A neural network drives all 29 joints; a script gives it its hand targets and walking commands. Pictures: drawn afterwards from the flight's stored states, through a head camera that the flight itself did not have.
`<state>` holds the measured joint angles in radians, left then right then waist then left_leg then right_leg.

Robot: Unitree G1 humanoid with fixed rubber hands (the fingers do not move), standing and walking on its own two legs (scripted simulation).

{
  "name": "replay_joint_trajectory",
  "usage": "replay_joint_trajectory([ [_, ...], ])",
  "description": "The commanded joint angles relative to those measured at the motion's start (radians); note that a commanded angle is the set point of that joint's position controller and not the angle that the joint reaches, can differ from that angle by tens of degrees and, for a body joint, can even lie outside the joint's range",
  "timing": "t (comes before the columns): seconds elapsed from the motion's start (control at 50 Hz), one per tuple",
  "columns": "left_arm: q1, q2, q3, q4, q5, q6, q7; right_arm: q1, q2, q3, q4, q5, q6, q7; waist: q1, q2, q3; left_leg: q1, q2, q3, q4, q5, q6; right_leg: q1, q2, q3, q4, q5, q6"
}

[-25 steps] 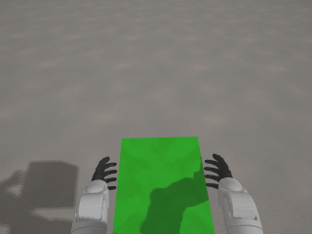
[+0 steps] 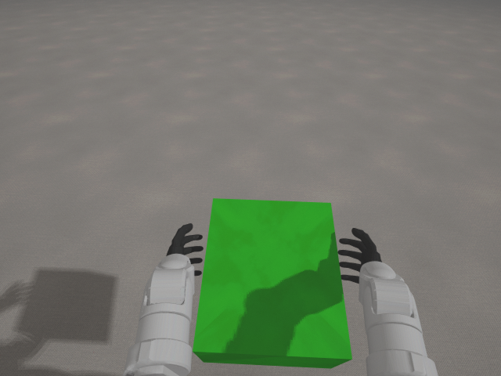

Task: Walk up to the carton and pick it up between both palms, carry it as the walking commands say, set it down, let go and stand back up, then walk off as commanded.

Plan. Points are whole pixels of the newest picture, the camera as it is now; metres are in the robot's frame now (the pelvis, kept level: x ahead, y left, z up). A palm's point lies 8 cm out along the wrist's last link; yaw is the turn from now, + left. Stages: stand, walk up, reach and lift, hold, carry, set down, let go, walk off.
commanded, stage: set down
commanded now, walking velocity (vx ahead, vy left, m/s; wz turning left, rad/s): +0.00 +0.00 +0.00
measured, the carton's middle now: (269, 279) +0.33 +0.00 -0.04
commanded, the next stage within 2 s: none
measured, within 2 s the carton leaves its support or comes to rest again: neither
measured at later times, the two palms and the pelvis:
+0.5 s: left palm (173, 286) +0.29 +0.18 -0.03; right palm (346, 281) +0.32 -0.15 -0.02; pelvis +0.00 +0.00 -0.01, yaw +1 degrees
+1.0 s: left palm (182, 306) +0.31 +0.18 -0.14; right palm (331, 300) +0.35 -0.14 -0.13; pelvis -0.03 +0.00 -0.07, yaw +1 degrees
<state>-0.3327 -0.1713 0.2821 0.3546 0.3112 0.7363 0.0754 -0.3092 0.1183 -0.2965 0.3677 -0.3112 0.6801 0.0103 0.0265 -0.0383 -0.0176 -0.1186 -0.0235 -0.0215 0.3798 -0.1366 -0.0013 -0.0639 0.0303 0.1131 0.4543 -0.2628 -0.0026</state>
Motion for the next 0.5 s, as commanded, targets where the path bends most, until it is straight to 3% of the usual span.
replay_joint_trajectory([
  [0.0,-0.446,-0.894,-0.423,0.035,-0.221,-0.038,-0.310,-0.542,0.889,0.527,0.134,0.278,-0.043,0.338,0.086,0.101,-0.115,0.223,-0.026,-0.037,-0.045,0.102,-0.004,-0.276,0.011,-0.020,-0.165,0.035,-0.033],
  [0.02,-0.510,-0.898,-0.421,0.038,-0.226,-0.056,-0.312,-0.644,0.905,0.528,0.085,0.279,-0.062,0.340,0.103,0.048,-0.161,0.209,-0.025,-0.037,-0.048,0.032,0.007,-0.234,0.021,-0.021,-0.159,-0.015,-0.031],
  [0.04,-0.533,-0.911,-0.414,0.037,-0.230,-0.055,-0.308,-0.614,0.877,0.513,0.120,0.258,-0.066,0.340,0.087,0.059,-0.095,0.177,-0.033,-0.030,-0.049,0.003,-0.003,-0.251,0.013,-0.019,-0.165,-0.036,-0.039],
  [0.06,-0.543,-0.927,-0.416,0.094,-0.225,-0.060,-0.319,-0.640,0.864,0.472,0.105,0.240,-0.092,0.327,0.034,0.062,-0.048,0.214,-0.044,-0.015,-0.030,-0.080,-0.004,-0.334,0.008,-0.015,-0.169,-0.126,-0.048],
  [0.08,-0.551,-0.924,-0.387,0.103,-0.233,-0.083,-0.321,-0.680,0.895,0.490,0.136,0.241,-0.102,0.338,0.070,0.028,-0.096,0.167,-0.033,-0.017,-0.028,-0.116,0.006,-0.292,0.017,-0.030,-0.151,-0.161,-0.044],
  [0.1,-0.586,-0.876,-0.355,0.152,-0.217,-0.078,-0.328,-0.671,0.841,0.416,0.188,0.209,-0.107,0.324,0.022,0.005,-0.069,0.193,-0.038,-0.006,-0.008,-0.147,0.004,-0.348,-0.004,-0.023,-0.174,-0.212,-0.058],
  [0.12,-0.655,-0.908,-0.347,0.163,-0.227,-0.110,-0.342,-0.735,0.861,0.417,0.163,0.190,-0.139,0.324,0.040,0.017,-0.114,0.171,-0.046,0.011,0.022,-0.169,0.000,-0.364,-0.005,-0.006,-0.163,-0.264,-0.066],
  [0.14,-0.685,-0.877,-0.390,0.094,-0.238,-0.142,-0.354,-0.781,0.902,0.433,0.131,0.201,-0.166,0.323,0.025,-0.045,-0.201,0.216,-0.050,0.000,0.019,-0.096,0.005,-0.372,0.006,-0.035,-0.155,-0.182,-0.053],
  [0.16,-0.777,-0.896,-0.409,0.131,-0.250,-0.151,-0.365,-0.727,0.897,0.350,0.198,0.169,-0.175,0.301,-0.043,0.020,-0.160,0.202,-0.057,0.027,0.053,-0.174,-0.001,-0.403,-0.003,-0.012,-0.160,-0.248,-0.064],
  [0.18,-0.753,-0.924,-0.423,0.084,-0.269,-0.171,-0.356,-0.714,0.894,0.382,0.194,0.178,-0.192,0.302,-0.021,0.048,-0.232,0.142,-0.044,-0.003,0.051,-0.116,-0.011,-0.340,0.008,-0.020,-0.117,-0.166,-0.063],
  [0.2,-0.671,-0.914,-0.377,0.215,-0.239,-0.161,-0.363,-0.702,0.895,0.360,0.201,0.162,-0.196,0.278,-0.024,0.039,-0.163,0.130,-0.052,0.029,0.063,-0.149,-0.003,-0.348,0.002,-0.018,-0.124,-0.189,-0.057],
  [0.22,-0.716,-0.916,-0.396,0.162,-0.258,-0.196,-0.366,-0.721,0.922,0.354,0.174,0.154,-0.215,0.281,-0.041,-0.007,-0.245,0.133,-0.034,-0.010,0.066,-0.058,0.006,-0.338,0.027,-0.028,-0.084,-0.073,-0.040],
  [0.24,-0.736,-0.938,-0.436,0.103,-0.277,-0.222,-0.370,-0.733,0.900,0.383,0.145,0.177,-0.231,0.279,-0.038,0.045,-0.332,0.103,-0.041,-0.007,0.075,-0.020,-0.006,-0.284,0.024,-0.021,-0.067,-0.018,-0.039],
  [0.26,-0.696,-0.922,-0.433,0.116,-0.260,-0.223,-0.363,-0.694,0.937,0.373,0.184,0.165,-0.225,0.280,-0.042,0.010,-0.348,0.118,-0.036,-0.013,0.065,-0.031,0.003,-0.284,0.035,-0.036,-0.053,-0.002,-0.030],
  [0.28,-0.723,-0.863,-0.413,0.095,-0.251,-0.241,-0.363,-0.685,0.946,0.397,0.216,0.169,-0.222,0.273,0.007,-0.049,-0.293,0.061,-0.034,-0.019,0.081,0.019,0.012,-0.274,0.017,-0.018,-0.062,0.026,-0.018],
  [0.3,-0.589,-0.816,-0.395,0.118,-0.211,-0.238,-0.356,-0.623,0.966,0.415,0.225,0.174,-0.217,0.272,0.054,-0.013,-0.318,0.095,-0.042,0.000,0.082,0.091,0.016,-0.278,0.016,-0.019,-0.067,0.089,-0.008],
  [0.32,-0.585,-0.865,-0.403,0.116,-0.214,-0.243,-0.350,-0.623,0.946,0.430,0.187,0.181,-0.226,0.268,0.025,-0.019,-0.359,0.097,-0.047,-0.016,0.078,0.131,0.013,-0.260,0.023,-0.020,-0.055,0.138,-0.007],
  [0.36,-0.487,-0.875,-0.389,0.110,-0.197,-0.261,-0.338,-0.608,0.889,0.475,0.162,0.195,-0.250,0.282,0.061,-0.030,-0.408,0.051,-0.041,-0.046,0.090,0.198,0.010,-0.259,0.033,-0.021,-0.023,0.187,-0.018],
  [0.38,-0.502,-0.859,-0.387,0.125,-0.200,-0.269,-0.345,-0.594,0.865,0.459,0.138,0.181,-0.258,0.270,0.025,-0.044,-0.304,0.012,-0.044,-0.032,0.107,0.169,0.012,-0.305,0.032,-0.013,-0.021,0.179,-0.017],
  [0.4,-0.460,-0.846,-0.390,0.132,-0.183,-0.277,-0.344,-0.600,0.885,0.471,0.127,0.193,-0.268,0.270,0.042,0.019,-0.346,0.005,-0.044,-0.034,0.107,0.188,0.014,-0.303,0.030,-0.008,-0.007,0.200,-0.015],
  [0.42,-0.470,-0.829,-0.415,0.072,-0.206,-0.284,-0.336,-0.491,0.888,0.457,0.175,0.154,-0.255,0.264,0.016,-0.048,-0.319,0.020,-0.049,-0.040,0.108,0.242,0.013,-0.315,0.033,-0.013,-0.018,0.250,-0.011],
  [0.44,-0.505,-0.804,-0.416,0.061,-0.212,-0.294,-0.339,-0.509,0.865,0.432,0.206,0.164,-0.267,0.268,0.020,-0.015,-0.347,-0.038,-0.046,-0.029,0.127,0.183,0.009,-0.357,0.028,-0.012,-0.010,0.192,-0.016],
  [0.46,-0.478,-0.827,-0.397,0.085,-0.204,-0.303,-0.331,-0.492,0.896,0.467,0.196,0.166,-0.279,0.275,0.050,-0.005,-0.348,-0.047,-0.048,-0.032,0.124,0.182,0.013,-0.339,0.038,-0.012,0.012,0.191,-0.023],
  [0.48,-0.492,-0.844,-0.427,0.040,-0.207,-0.325,-0.330,-0.530,0.891,0.490,0.135,0.178,-0.310,0.276,0.039,0.032,-0.432,0.017,-0.051,-0.044,0.132,0.243,0.009,-0.369,0.052,-0.013,0.027,0.224,-0.036],
])
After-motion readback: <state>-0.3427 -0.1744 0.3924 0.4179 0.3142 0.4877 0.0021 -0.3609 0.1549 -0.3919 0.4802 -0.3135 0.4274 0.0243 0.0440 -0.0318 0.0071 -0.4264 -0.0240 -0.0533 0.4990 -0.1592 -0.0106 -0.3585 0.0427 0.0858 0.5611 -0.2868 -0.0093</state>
